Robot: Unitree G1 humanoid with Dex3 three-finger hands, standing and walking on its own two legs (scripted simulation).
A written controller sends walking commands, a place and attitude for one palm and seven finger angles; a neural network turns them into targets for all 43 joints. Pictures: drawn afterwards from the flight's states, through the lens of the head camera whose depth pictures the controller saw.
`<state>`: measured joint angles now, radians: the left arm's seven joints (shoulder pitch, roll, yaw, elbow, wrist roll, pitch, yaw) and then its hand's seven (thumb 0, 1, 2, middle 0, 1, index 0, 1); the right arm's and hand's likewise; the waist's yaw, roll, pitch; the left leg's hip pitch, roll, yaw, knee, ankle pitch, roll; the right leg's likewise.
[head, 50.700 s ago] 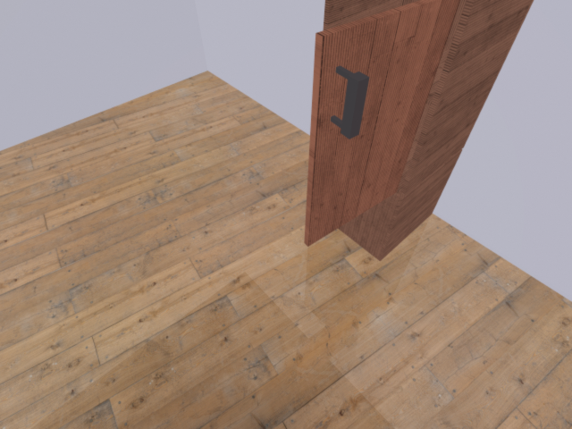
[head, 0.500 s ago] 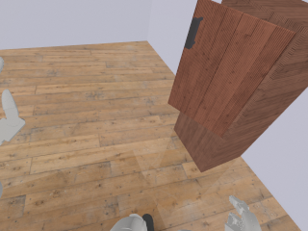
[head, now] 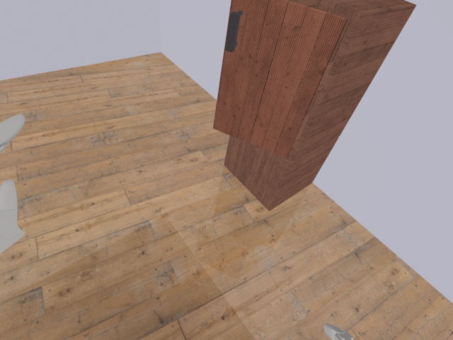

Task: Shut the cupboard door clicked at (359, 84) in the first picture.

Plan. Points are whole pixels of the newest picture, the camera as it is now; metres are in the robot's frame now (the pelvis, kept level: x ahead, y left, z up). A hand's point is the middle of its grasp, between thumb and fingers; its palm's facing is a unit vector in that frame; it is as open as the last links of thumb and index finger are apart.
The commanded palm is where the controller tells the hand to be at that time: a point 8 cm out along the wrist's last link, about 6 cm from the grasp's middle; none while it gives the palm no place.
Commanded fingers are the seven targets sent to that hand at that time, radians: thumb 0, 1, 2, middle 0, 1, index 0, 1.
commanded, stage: stop stepping back and stand still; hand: left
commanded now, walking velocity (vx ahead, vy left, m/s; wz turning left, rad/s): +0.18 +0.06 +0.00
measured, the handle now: (235, 30) +1.05 +0.01 +0.11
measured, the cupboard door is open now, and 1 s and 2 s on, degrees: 27 27 27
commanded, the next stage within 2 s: let the arm hang, fingers relaxed in 1.88 s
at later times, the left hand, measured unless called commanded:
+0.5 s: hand out of the picture +0.19 +0.29 +0.19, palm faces +0.37 -0.77 -0.52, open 7.4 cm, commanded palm +0.11 +0.35 +0.17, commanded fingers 0.00 0.90 0.90 -0.20 -0.30 -0.20 -0.30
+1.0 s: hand (9, 192) +0.25 +0.30 +0.17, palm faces +0.41 -0.77 -0.49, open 7.4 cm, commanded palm +0.18 +0.35 +0.17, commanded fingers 0.00 0.90 0.90 -0.20 -0.30 -0.20 -0.30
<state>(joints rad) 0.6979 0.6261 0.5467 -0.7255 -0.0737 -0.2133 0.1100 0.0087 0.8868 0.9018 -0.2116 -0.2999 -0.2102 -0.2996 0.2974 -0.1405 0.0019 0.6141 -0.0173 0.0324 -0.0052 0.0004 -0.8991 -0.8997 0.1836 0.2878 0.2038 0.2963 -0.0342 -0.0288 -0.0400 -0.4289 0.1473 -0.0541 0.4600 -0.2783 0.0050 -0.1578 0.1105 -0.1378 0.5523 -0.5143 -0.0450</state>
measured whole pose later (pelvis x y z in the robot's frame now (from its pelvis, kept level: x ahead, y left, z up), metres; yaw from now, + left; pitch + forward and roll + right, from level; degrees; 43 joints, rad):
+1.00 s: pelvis +0.04 +0.04 -0.01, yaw +1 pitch +1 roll -1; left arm 0.56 0.48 0.46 -0.57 -0.04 -0.21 0.16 0.02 0.89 0.90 -0.22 -0.30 -0.21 -0.30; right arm 0.18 -0.22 -0.02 0.60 0.02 -0.04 -0.06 0.01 -0.90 -0.90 0.20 0.30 0.20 0.30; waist -0.04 -0.03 0.00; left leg -0.29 0.04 0.12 0.54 -0.27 0.04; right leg -0.16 0.03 -0.09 0.46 -0.32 -0.03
